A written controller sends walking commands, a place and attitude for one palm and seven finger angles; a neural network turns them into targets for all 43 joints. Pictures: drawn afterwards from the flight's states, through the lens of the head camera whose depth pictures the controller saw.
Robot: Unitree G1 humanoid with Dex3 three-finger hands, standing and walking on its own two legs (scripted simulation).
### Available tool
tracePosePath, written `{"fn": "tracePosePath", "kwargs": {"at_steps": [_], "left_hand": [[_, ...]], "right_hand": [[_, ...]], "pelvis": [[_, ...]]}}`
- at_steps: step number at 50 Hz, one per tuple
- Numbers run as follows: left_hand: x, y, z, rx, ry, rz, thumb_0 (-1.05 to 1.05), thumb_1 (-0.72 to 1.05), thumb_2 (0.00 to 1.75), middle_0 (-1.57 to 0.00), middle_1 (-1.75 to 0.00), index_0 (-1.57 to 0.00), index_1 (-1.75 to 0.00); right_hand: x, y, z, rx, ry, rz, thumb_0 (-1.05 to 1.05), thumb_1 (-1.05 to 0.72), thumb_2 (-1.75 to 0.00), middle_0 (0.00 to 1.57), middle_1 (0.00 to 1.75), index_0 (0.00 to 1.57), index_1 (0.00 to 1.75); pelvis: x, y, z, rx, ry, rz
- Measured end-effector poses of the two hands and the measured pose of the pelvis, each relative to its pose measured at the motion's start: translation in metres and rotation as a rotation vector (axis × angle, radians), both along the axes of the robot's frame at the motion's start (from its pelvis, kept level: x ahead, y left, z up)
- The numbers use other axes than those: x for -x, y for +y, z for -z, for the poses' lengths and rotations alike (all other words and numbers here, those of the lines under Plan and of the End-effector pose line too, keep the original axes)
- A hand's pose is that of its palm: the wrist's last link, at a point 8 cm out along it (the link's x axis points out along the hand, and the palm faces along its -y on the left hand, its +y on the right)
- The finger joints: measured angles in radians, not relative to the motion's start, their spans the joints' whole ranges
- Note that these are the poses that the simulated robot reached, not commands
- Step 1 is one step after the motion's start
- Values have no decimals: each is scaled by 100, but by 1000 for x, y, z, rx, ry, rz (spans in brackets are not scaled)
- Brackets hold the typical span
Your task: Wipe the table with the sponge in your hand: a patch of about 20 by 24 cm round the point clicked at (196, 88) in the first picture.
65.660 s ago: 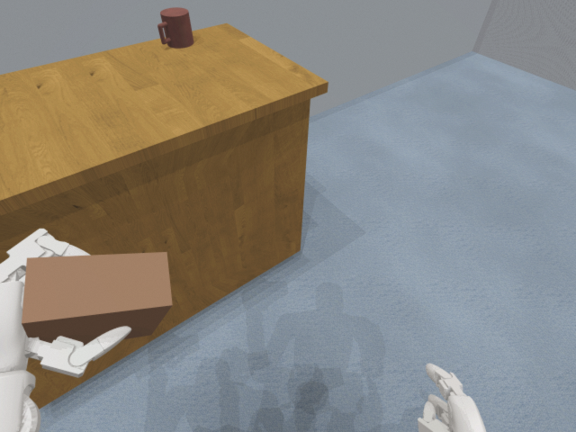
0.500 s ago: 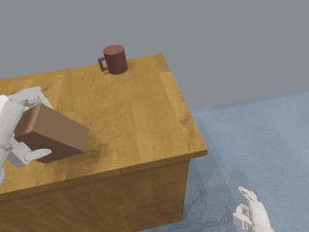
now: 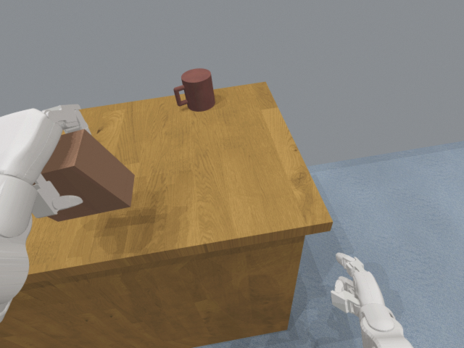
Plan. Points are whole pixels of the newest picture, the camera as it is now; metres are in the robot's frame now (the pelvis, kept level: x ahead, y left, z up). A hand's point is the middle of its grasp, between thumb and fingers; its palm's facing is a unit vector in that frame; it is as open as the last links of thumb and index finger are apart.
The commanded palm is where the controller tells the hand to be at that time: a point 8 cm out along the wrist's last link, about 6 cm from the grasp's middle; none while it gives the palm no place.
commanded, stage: turn the palm down, sponge in hand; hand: left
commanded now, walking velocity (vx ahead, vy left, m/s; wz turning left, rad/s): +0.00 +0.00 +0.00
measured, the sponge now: (79, 186) +0.25 +0.28 +0.19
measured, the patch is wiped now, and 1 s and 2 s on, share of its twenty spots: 0.00 0.00 0.00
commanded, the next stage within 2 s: move the sponge above the wiping area in 0.64 s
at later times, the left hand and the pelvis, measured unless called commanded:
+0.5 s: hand (79, 168) +0.24 +0.25 +0.24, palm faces +0.26 -0.02 -0.97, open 9.9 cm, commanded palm +0.19 +0.25 +0.30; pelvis -0.01 -0.03 +0.00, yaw -1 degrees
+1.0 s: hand (92, 176) +0.25 +0.24 +0.22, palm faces +0.18 +0.00 -0.98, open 9.9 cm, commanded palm +0.20 +0.24 +0.29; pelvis -0.01 -0.05 -0.01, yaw -2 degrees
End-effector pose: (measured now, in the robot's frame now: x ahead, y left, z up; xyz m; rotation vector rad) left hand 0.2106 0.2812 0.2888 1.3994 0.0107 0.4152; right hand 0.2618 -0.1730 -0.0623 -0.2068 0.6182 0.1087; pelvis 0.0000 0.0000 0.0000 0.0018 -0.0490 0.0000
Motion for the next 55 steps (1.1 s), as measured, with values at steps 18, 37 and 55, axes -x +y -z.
{"fn": "tracePosePath", "kwargs": {"at_steps": [18, 37, 55], "left_hand": [[1, -32, 3, -100, 41, 13, 0, -51, 106, -77, -137, -77, -138], [0, -61, 7, -98, 35, 16, 0, -51, 106, -77, -137, -77, -138], [-12, -52, 27, -109, 132, -27, 0, -51, 106, -77, -137, -77, -138]], "right_hand": [[14, -29, 9, -11, 21, 23, 1, -90, -90, 20, 30, 20, 30], [15, -67, 7, -23, -27, 76, 1, -90, -90, 20, 30, 20, 30], [31, -91, 20, 5, 2, 133, 1, -90, -90, 20, 30, 20, 30]], "pelvis": [[7, -19, 1, -15, -8, 15], [8, -43, 4, -26, -22, 25], [11, -48, 7, -28, -27, 23]]}}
